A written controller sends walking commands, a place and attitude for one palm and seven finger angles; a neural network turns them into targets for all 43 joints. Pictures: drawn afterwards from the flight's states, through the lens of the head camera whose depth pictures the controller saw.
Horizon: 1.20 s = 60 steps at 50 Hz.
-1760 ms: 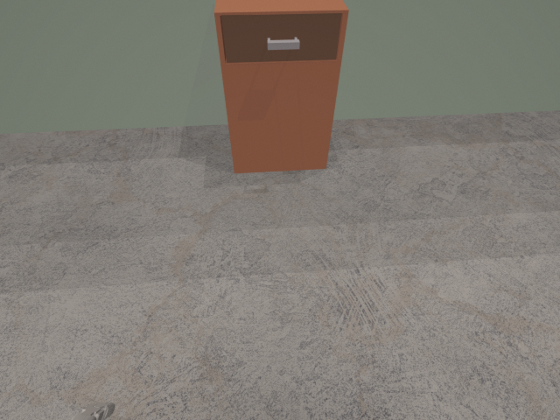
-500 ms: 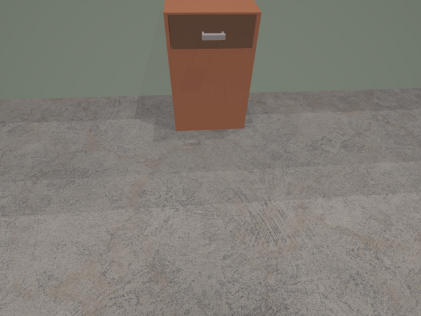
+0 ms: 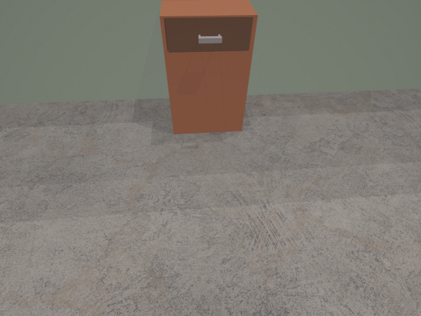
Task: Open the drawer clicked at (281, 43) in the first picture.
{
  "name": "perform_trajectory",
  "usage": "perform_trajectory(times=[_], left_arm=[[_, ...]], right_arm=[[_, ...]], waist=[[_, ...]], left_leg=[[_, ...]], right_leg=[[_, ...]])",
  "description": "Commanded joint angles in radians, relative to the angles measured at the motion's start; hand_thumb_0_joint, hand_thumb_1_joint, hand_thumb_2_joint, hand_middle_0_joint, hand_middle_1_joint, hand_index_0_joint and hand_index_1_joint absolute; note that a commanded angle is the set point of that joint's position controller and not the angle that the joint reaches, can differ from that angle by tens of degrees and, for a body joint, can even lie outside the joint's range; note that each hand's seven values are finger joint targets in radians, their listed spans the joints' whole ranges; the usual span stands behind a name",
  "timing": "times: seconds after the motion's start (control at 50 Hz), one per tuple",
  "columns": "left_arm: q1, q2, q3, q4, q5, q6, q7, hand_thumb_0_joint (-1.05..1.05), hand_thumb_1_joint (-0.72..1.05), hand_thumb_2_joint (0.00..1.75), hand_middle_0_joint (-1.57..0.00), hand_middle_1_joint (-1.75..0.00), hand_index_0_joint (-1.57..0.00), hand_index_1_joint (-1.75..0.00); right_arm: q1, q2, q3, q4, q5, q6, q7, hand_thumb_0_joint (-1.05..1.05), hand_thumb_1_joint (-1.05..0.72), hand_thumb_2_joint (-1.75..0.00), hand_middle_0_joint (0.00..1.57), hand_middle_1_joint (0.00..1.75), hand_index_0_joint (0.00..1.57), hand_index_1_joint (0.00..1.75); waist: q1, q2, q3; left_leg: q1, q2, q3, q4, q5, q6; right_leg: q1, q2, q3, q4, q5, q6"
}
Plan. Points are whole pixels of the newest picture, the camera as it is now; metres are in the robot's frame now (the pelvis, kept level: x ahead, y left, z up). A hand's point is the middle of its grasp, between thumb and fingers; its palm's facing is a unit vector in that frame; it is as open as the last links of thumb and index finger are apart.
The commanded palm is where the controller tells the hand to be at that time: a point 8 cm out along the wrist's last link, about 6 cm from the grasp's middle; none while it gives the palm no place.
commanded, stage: walk to a spot facing it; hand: left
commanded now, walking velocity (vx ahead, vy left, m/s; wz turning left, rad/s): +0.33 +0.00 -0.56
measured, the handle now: (209, 37) +1.43 +0.10 -0.08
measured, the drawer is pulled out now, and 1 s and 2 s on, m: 0.00 0.00 0.00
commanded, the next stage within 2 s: turn to face it in 1.62 s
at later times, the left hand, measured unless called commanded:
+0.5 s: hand out of the picture +0.07 +0.18 -0.18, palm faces -0.09 -0.99 -0.15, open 7.4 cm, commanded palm none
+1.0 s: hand (191, 176) +0.55 +0.10 -0.16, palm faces -0.49 -0.85 -0.20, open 7.4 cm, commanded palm none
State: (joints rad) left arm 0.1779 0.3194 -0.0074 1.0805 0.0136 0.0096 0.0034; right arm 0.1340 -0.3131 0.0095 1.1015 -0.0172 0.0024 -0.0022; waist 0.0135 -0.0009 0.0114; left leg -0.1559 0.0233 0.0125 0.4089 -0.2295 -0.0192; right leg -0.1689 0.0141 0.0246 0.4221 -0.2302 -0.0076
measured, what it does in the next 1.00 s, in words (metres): walks ahead, turning right: left foot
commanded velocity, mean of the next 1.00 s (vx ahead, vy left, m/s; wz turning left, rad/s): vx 0.35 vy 0.00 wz -0.43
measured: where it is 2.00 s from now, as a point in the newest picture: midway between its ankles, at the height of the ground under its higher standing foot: (255, 237)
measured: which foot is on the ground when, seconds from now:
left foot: down 0.00-0.24, up 0.26-0.54, down 0.56-1.00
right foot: down 0.00-0.56, up 0.58-1.00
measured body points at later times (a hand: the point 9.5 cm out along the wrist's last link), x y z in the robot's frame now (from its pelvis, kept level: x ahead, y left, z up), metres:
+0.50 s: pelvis +0.14 +0.01 -0.01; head +0.18 +0.02 +0.44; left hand +0.07 +0.23 -0.16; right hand +0.23 -0.24 -0.14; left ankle +0.26 +0.11 -0.71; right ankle +0.00 -0.11 -0.74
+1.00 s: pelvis +0.33 -0.01 +0.00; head +0.37 -0.02 +0.44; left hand +0.57 +0.14 -0.14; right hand +0.16 -0.19 -0.15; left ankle +0.29 +0.11 -0.74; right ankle +0.38 -0.18 -0.71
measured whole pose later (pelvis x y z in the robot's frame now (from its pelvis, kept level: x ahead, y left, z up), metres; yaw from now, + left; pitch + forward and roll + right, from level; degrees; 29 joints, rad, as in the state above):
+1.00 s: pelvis +0.33 -0.01 +0.00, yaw -26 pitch +1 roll +0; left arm 0.08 0.22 0.07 0.93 0.04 0.02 -0.04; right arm 0.42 -0.20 -0.05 1.07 -0.03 -0.07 -0.01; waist -0.07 -0.01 0.06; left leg -0.02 0.08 0.34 0.37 -0.35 -0.01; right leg -0.56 -0.10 -0.09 0.75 -0.18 0.00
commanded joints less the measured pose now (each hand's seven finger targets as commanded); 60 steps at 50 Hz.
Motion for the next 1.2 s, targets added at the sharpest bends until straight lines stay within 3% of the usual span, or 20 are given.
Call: perform_trajectory(times=[0.0,0.16,0.18,0.22,0.24,0.28,0.44,0.48,0.5,0.52,0.54,0.56,0.6,0.68,0.98,1.04,1.06,1.08,1.1,1.18], left_arm=[[0.06,0.114,0.045,-0.076,0.011,0.009,-0.018,0.0,0.9,0.9,-0.2,-0.3,-0.2,-0.3],[0.176,0.006,0.07,-0.127,0.011,-0.039,-0.035,0.0,0.9,0.9,-0.2,-0.3,-0.2,-0.3],[0.241,0.02,0.079,-0.105,0.014,-0.046,-0.031,0.0,0.9,0.9,-0.2,-0.3,-0.2,-0.3],[0.472,0.133,0.104,-0.034,0.01,-0.064,-0.001,0.0,0.9,0.9,-0.2,-0.3,-0.2,-0.3],[0.5,0.104,0.094,-0.029,0.01,-0.067,0.013,0.0,0.9,0.9,-0.2,-0.3,-0.2,-0.3],[0.428,0.07,0.087,-0.043,0.02,-0.068,0.024,0.0,0.9,0.9,-0.2,-0.3,-0.2,-0.3],[0.268,0.052,0.091,-0.064,0.016,-0.075,0.022,0.0,0.9,0.9,-0.2,-0.3,-0.2,-0.3],[0.238,0.059,0.103,-0.065,0.007,-0.076,0.019,0.0,0.9,0.9,-0.2,-0.3,-0.2,-0.3],[0.247,0.032,0.102,-0.066,0.004,-0.075,0.016,0.0,0.9,0.9,-0.2,-0.3,-0.2,-0.3],[0.286,-0.028,0.103,-0.074,-0.004,-0.07,0.006,0.0,0.9,0.9,-0.2,-0.3,-0.2,-0.3],[0.304,-0.071,0.095,-0.103,-0.009,-0.073,-0.006,0.0,0.9,0.9,-0.2,-0.3,-0.2,-0.3],[0.26,-0.056,0.091,-0.109,0.003,-0.068,-0.001,0.0,0.9,0.9,-0.2,-0.3,-0.2,-0.3],[0.176,-0.07,0.093,-0.12,0.02,-0.05,-0.022,0.0,0.9,0.9,-0.2,-0.3,-0.2,-0.3],[0.216,-0.103,0.092,-0.116,0.025,-0.005,-0.04,0.0,0.9,0.9,-0.2,-0.3,-0.2,-0.3],[-0.193,-0.097,0.069,-0.24,0.022,-0.02,-0.053,0.0,0.9,0.9,-0.2,-0.3,-0.2,-0.3],[0.091,-0.028,0.089,-0.148,0.027,-0.044,-0.041,0.0,0.9,0.9,-0.2,-0.3,-0.2,-0.3],[0.236,0.086,0.117,-0.106,0.028,-0.058,-0.027,0.0,0.9,0.9,-0.2,-0.3,-0.2,-0.3],[0.331,0.176,0.133,-0.08,0.005,-0.059,-0.016,0.0,0.9,0.9,-0.2,-0.3,-0.2,-0.3],[0.301,0.187,0.133,-0.081,-0.009,-0.054,-0.009,0.0,0.9,0.9,-0.2,-0.3,-0.2,-0.3],[0.075,0.012,0.083,-0.11,0.002,-0.072,0.003,0.0,0.9,0.9,-0.2,-0.3,-0.2,-0.3]], right_arm=[[0.059,-0.132,-0.046,-0.072,-0.008,-0.007,-0.006,0.0,-0.9,-0.9,0.2,0.3,0.2,0.3],[0.135,-0.131,-0.083,-0.111,0.001,-0.049,-0.014,0.0,-0.9,-0.9,0.2,0.3,0.2,0.3],[0.11,-0.107,-0.081,-0.122,0.0,-0.049,-0.014,0.0,-0.9,-0.9,0.2,0.3,0.2,0.3],[-0.077,-0.014,-0.057,-0.222,0.002,-0.064,-0.009,0.0,-0.9,-0.9,0.2,0.3,0.2,0.3],[-0.141,-0.019,-0.054,-0.243,-0.005,-0.073,-0.011,0.0,-0.9,-0.9,0.2,0.3,0.2,0.3],[-0.113,-0.001,-0.06,-0.232,-0.004,-0.073,-0.005,0.0,-0.9,-0.9,0.2,0.3,0.2,0.3],[-0.063,0.063,-0.064,-0.246,0.016,-0.061,0.027,0.0,-0.9,-0.9,0.2,0.3,0.2,0.3],[0.096,0.032,-0.075,-0.199,0.012,-0.07,0.01,0.0,-0.9,-0.9,0.2,0.3,0.2,0.3],[0.238,-0.018,-0.087,-0.153,0.008,-0.074,-0.009,0.0,-0.9,-0.9,0.2,0.3,0.2,0.3],[0.377,-0.123,-0.116,-0.126,-0.007,-0.075,-0.019,0.0,-0.9,-0.9,0.2,0.3,0.2,0.3],[0.418,-0.178,-0.119,-0.124,-0.011,-0.074,-0.017,0.0,-0.9,-0.9,0.2,0.3,0.2,0.3],[0.318,-0.137,-0.108,-0.141,-0.004,-0.068,-0.017,0.0,-0.9,-0.9,0.2,0.3,0.2,0.3],[0.168,-0.014,-0.081,-0.172,-0.006,-0.074,-0.015,0.0,-0.9,-0.9,0.2,0.3,0.2,0.3],[0.124,0.033,-0.075,-0.159,-0.007,-0.094,-0.019,0.0,-0.9,-0.9,0.2,0.3,0.2,0.3],[0.366,-0.016,-0.078,-0.052,-0.021,-0.082,-0.012,0.0,-0.9,-0.9,0.2,0.3,0.2,0.3],[0.327,-0.034,-0.073,-0.057,-0.007,-0.076,-0.009,0.0,-0.9,-0.9,0.2,0.3,0.2,0.3],[0.341,0.011,-0.065,-0.076,0.008,-0.077,0.004,0.0,-0.9,-0.9,0.2,0.3,0.2,0.3],[0.312,0.055,-0.056,-0.116,0.014,-0.083,-0.004,0.0,-0.9,-0.9,0.2,0.3,0.2,0.3],[0.24,0.025,-0.068,-0.12,0.015,-0.081,-0.008,0.0,-0.9,-0.9,0.2,0.3,0.2,0.3],[0.259,0.077,-0.066,-0.075,-0.011,-0.041,-0.003,0.0,-0.9,-0.9,0.2,0.3,0.2,0.3]], waist=[[-0.006,-0.008,0.116],[0.017,0.137,0.058],[0.047,0.029,0.052],[0.139,-0.36,0.069],[0.148,-0.195,0.103],[0.083,-0.052,0.073],[-0.01,-0.148,0.055],[-0.083,-0.121,-0.012],[-0.131,-0.062,-0.096],[-0.17,0.175,-0.217],[-0.144,0.328,-0.228],[-0.119,0.224,-0.149],[-0.052,0.166,0.078],[0.017,0.136,0.053],[-0.081,0.114,0.086],[0.065,0.082,-0.084],[0.123,-0.101,-0.218],[0.122,-0.214,-0.293],[0.128,-0.12,-0.262],[-0.025,-0.054,0.007]], left_leg=[[-0.085,0.1,-0.07,-0.041,-0.367,0.047],[-0.022,0.257,-0.141,0.078,-0.131,0.133],[-0.136,0.189,-0.048,0.24,-0.081,0.086],[-0.632,0.007,0.091,0.722,-0.389,-0.009],[-0.711,0.04,0.012,0.789,-0.356,-0.01],[-0.702,0.089,-0.011,0.761,-0.291,-0.012],[-0.245,0.026,0.079,0.33,-0.012,-0.009],[0.005,-0.015,0.104,0.176,0.084,0.003],[0.214,0.028,0.062,0.134,0.092,0.017],[0.417,0.249,-0.198,0.098,0.03,0.07],[0.398,0.487,-0.521,-0.087,-0.059,0.167],[0.236,0.508,-0.544,-0.182,-0.298,0.189],[-0.046,0.406,-0.354,-0.234,-0.389,0.151],[-0.165,0.325,-0.046,-0.234,-0.186,0.128],[0.188,0.333,0.197,-0.117,0.437,0.127],[0.079,0.273,0.289,0.295,0.689,0.059],[-0.213,0.206,0.305,0.593,0.327,0.014],[-0.481,0.06,0.219,0.894,-0.353,-0.029],[-0.506,0.101,0.081,0.967,-0.319,-0.006],[-0.407,0.176,0.04,0.809,-0.092,-0.018]], right_leg=[[-0.182,-0.068,0.17,-0.067,-0.366,-0.052],[-0.212,0.012,0.008,0.199,-0.151,-0.045],[-0.082,-0.02,0.102,0.13,-0.066,-0.073],[0.249,-0.323,0.673,-0.115,0.329,-0.249],[0.282,-0.339,0.692,-0.098,0.496,-0.302],[0.288,-0.308,0.545,-0.052,0.428,-0.281],[-0.031,-0.163,0.284,-0.131,0.327,-0.148],[-0.06,-0.111,0.233,0.027,0.455,-0.113],[-0.12,-0.077,0.216,0.216,0.429,-0.092],[-0.273,0.022,0.119,0.515,0.093,-0.057],[-0.421,0.08,0.029,0.809,-0.341,-0.029],[-0.458,0.017,0.059,0.922,-0.315,-0.039],[-0.499,-0.079,0.023,0.949,-0.151,-0.033],[-0.418,-0.121,-0.017,0.848,-0.036,-0.008],[-0.382,-0.07,-0.169,0.235,-0.01,-0.031],[0.08,0.001,-0.209,0.085,0.057,-0.085],[0.411,-0.223,0.057,0.056,0.06,-0.156],[0.565,-0.469,0.471,-0.02,0.311,-0.275],[0.452,-0.464,0.43,-0.071,0.286,-0.283],[-0.01,-0.3,0.126,-0.176,0.205,-0.173]])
